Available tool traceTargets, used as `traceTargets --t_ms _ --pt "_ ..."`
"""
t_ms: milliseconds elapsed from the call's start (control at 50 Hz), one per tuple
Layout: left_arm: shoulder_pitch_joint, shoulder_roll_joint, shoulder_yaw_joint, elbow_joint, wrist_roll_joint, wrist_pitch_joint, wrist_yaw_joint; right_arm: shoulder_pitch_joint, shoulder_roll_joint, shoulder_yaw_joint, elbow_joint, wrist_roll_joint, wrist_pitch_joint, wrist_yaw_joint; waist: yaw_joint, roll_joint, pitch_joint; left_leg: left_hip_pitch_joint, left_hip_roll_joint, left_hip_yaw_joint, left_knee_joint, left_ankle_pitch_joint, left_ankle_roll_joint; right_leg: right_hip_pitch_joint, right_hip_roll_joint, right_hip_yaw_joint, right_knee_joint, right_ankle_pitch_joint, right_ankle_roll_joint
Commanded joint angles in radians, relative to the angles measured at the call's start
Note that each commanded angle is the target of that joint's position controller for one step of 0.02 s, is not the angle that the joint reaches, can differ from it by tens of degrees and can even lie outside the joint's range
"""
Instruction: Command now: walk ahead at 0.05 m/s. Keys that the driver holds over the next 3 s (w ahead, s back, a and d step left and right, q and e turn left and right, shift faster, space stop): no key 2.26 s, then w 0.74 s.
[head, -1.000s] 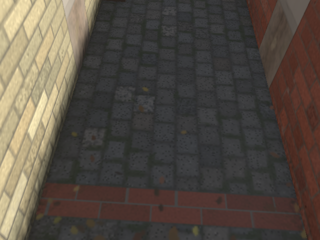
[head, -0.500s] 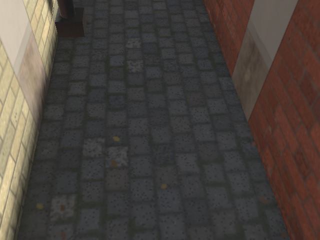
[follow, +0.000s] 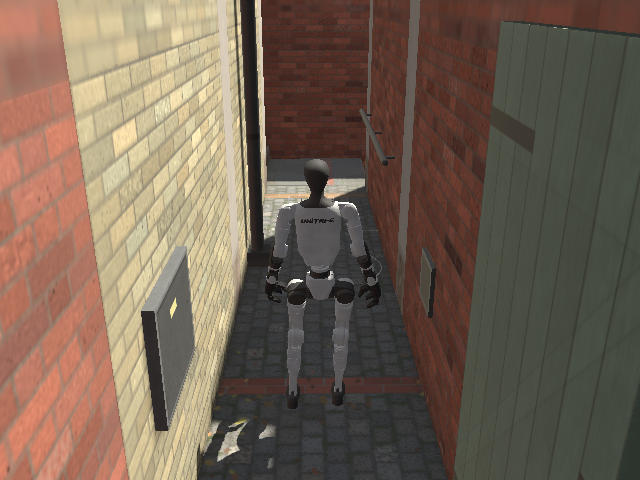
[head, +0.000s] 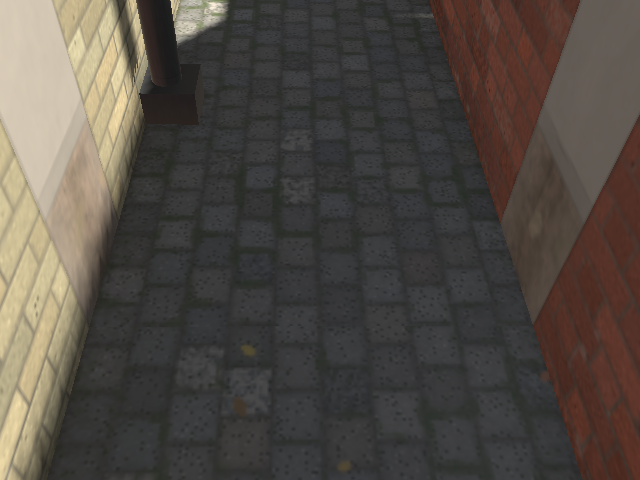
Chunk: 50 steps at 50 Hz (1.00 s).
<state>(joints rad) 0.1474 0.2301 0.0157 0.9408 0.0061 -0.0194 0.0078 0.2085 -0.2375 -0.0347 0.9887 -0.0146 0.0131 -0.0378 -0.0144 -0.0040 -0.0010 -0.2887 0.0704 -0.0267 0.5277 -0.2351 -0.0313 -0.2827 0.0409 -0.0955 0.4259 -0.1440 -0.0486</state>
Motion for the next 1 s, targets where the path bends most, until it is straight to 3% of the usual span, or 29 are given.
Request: traceTargets --t_ms 20,60,120,300,640,1000 --pt "0.02 0.105 0.025 -0.036 -0.001 0.009 0.021 0.019 -0.103 -0.02 -0.004 0.0 -0.029 0.0 0.02 0.125 0.06 -0.091 0.029 -0.05 -0.21 -0.192 0.059 0.054 -0.069 0.073 -0.076 -0.179 0.018" --pt "0.034 0.101 0.026 -0.024 0.0 0.019 0.027 -0.012 -0.093 -0.015 -0.002 -0.001 -0.05 0.006 0.029 0.129 0.039 -0.083 0.023 -0.046 -0.218 -0.118 0.036 0.098 -0.074 0.07 -0.044 -0.096 0.004" --pt "0.031 0.101 0.029 -0.013 -0.001 0.021 0.024 0.007 -0.103 -0.015 0.016 0.009 -0.065 0.008 0.015 0.071 -0.003 -0.005 0.016 -0.03 -0.177 0.025 0.037 0.105 -0.086 0.077 -0.035 0.002 -0.005" --pt "0.039 0.102 0.037 0.026 -0.011 0.031 0.028 0.017 -0.098 -0.011 0.048 0.014 -0.053 0.003 -0.002 0.005 -0.031 0.084 -0.002 0.0 -0.14 0.212 0.052 0.135 -0.091 0.077 -0.014 0.154 0.005" --pt "0.042 0.097 0.047 0.085 -0.012 0.039 0.041 -0.005 -0.081 -0.012 0.077 0.012 -0.037 -0.004 0.004 0.009 0.009 0.087 -0.021 0.025 -0.164 0.146 0.04 0.149 -0.097 0.087 -0.027 0.135 0.004" --pt "0.069 0.069 0.046 0.129 -0.013 0.038 0.043 0.047 -0.058 -0.006 0.102 0.012 -0.037 -0.012 0.007 -0.001 0.037 0.062 -0.028 0.036 -0.18 0.053 0.031 0.129 -0.094 0.094 -0.053 0.046 0.0"
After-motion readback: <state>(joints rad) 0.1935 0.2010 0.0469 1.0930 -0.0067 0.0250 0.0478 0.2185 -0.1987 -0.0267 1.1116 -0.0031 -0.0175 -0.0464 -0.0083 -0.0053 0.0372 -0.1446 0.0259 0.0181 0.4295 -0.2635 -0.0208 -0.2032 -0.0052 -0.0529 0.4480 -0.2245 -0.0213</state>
